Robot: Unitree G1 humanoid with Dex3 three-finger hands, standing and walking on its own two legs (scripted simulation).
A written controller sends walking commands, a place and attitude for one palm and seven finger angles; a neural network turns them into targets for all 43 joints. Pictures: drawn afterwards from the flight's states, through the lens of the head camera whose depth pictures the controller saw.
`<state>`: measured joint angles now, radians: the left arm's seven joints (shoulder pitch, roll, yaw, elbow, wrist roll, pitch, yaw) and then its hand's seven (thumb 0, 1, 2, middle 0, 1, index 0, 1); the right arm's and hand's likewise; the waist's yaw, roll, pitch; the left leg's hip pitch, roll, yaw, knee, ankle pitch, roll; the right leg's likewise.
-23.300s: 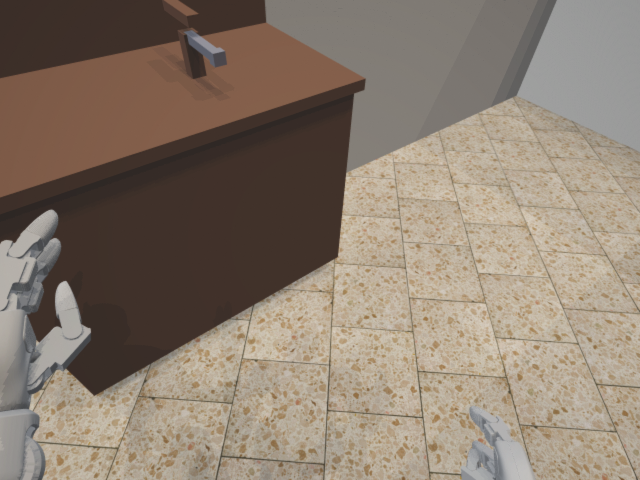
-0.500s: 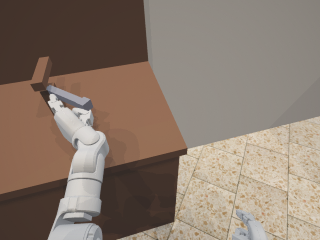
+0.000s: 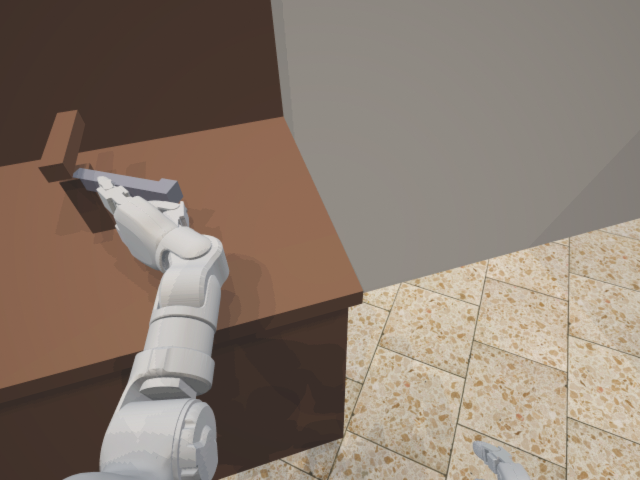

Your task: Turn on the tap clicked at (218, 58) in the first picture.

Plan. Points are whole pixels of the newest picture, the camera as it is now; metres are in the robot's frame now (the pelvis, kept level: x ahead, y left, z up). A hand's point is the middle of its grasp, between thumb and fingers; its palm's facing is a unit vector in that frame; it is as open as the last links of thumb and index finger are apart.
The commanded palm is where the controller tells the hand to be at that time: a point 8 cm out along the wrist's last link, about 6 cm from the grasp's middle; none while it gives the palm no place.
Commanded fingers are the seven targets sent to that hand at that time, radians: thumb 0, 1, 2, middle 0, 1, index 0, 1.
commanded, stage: push the lever round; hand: left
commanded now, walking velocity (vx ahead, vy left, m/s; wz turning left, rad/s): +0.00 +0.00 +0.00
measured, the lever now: (167, 193) +0.43 +0.24 +0.14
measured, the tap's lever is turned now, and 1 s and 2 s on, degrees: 57 80 80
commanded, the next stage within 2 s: lift the hand up off the lever in 0.50 s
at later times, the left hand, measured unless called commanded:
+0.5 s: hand (193, 196) +0.43 +0.21 +0.14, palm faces +0.84 -0.54 -0.11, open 8.1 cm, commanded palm +0.40 +0.22 +0.14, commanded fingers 0.00 0.90 0.90 -0.15 -0.15 -0.15 -0.15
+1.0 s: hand (194, 183) +0.46 +0.21 +0.15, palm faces +0.83 -0.56 -0.09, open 7.9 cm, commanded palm +0.40 +0.23 +0.16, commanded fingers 0.00 0.90 0.90 -0.15 -0.15 -0.15 -0.15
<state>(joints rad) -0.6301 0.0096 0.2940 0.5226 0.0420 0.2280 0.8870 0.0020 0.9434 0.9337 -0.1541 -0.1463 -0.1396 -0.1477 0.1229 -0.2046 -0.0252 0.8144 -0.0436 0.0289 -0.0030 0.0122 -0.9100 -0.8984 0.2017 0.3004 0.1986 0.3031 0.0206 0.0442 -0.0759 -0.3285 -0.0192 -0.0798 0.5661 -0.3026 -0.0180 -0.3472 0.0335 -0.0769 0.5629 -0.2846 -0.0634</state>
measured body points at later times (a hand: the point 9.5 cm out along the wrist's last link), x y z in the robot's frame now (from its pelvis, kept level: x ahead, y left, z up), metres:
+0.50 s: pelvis +0.00 -0.01 +0.00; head +0.01 -0.02 +0.45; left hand +0.39 +0.23 +0.15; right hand +0.12 -0.25 -0.14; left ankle -0.01 +0.13 -0.73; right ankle +0.00 -0.07 -0.73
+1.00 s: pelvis +0.01 +0.00 +0.00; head +0.03 -0.02 +0.45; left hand +0.41 +0.24 +0.15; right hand +0.09 -0.25 -0.14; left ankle -0.01 +0.13 -0.73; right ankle +0.00 -0.07 -0.73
